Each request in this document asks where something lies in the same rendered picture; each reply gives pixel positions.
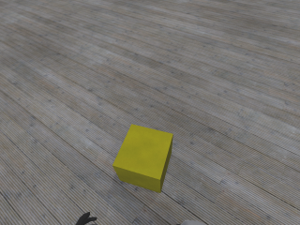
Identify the carton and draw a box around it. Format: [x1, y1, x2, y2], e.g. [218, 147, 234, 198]
[112, 124, 173, 193]

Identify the left robot hand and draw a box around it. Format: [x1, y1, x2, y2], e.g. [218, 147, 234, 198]
[75, 212, 97, 225]

